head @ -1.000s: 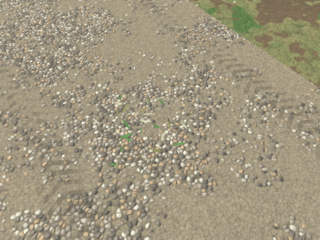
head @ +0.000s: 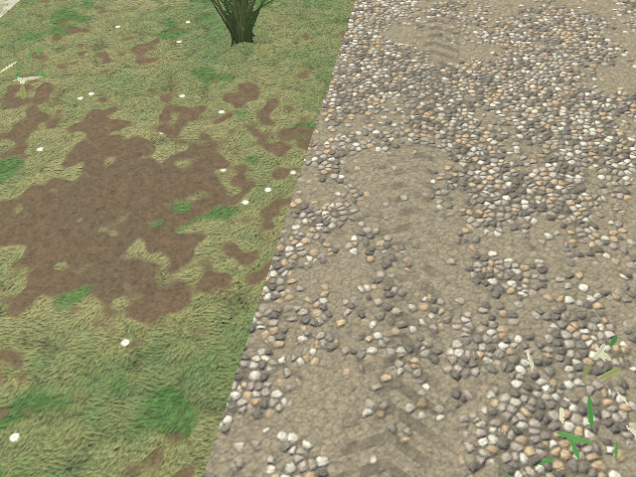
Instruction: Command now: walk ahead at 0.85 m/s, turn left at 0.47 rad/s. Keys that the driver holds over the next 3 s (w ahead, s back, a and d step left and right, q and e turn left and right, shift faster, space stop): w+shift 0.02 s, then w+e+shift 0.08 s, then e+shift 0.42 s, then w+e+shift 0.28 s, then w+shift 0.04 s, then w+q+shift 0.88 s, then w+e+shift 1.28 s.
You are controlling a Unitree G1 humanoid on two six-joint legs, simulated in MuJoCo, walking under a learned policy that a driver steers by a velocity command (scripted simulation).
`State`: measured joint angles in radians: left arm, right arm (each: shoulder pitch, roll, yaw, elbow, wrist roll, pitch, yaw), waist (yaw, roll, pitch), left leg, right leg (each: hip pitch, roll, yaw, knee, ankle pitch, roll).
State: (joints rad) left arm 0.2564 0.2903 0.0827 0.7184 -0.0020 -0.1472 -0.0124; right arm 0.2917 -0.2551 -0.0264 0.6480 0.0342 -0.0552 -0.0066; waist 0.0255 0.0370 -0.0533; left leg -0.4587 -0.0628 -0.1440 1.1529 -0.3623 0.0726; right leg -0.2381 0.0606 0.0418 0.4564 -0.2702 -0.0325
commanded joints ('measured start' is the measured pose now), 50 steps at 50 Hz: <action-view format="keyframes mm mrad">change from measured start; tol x32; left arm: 1 152 88 13 0 5 5 -3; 50 213 117 -23 -69 9 59 30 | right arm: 1 -120 -64 -15 -111 -6 -39 9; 11 -374 -24 0 -194 -29 -106 58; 16 135 -252 -84 -107 -71 -71 -5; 50 -371 -82 -30 2 -5 -44 85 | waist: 1 48 -114 127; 12 31 -198 116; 18 -91 213 -549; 23 45 127 -23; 36 45 4 109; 39 132 -493 163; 50 46 -64 160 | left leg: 1 -473 119 -21 90 107 21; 14 239 -13 133 -681 463 -29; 17 1024 658 -438 -530 1200 237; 24 131 391 111 -894 579 148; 36 347 446 246 -925 -237 56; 40 -580 16 124 200 -242 -60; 50 -394 146 171 -280 468 -54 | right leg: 1 271 -294 389 -268 -266 -137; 14 131 -178 194 12 817 -34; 15 13 -136 196 215 747 12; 17 -403 29 181 900 -500 81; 18 -401 -58 166 966 -398 89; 28 -173 -219 -23 508 111 62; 37 -50 -133 -231 222 -99 -96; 40 388 -351 773 -264 -414 -386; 50 241 -237 28 -319 286 -118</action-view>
